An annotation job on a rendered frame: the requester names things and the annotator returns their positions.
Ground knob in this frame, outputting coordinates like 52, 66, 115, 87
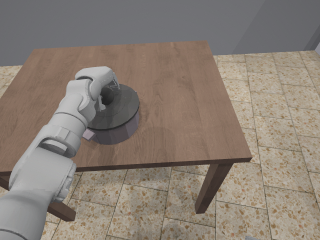
100, 87, 114, 105

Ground table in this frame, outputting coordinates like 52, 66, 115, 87
0, 40, 253, 222

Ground robot left upper arm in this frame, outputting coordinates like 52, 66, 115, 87
0, 147, 77, 240

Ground lid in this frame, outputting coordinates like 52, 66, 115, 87
87, 84, 140, 131

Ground left robot forearm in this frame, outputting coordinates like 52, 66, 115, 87
8, 74, 102, 190

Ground pot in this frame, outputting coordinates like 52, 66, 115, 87
82, 91, 139, 145

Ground robot left hand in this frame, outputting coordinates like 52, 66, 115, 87
75, 66, 120, 112

